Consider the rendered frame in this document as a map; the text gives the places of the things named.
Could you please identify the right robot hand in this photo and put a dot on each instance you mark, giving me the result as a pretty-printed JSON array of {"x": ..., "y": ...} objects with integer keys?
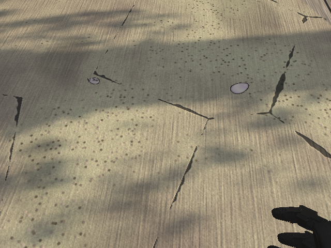
[{"x": 308, "y": 219}]

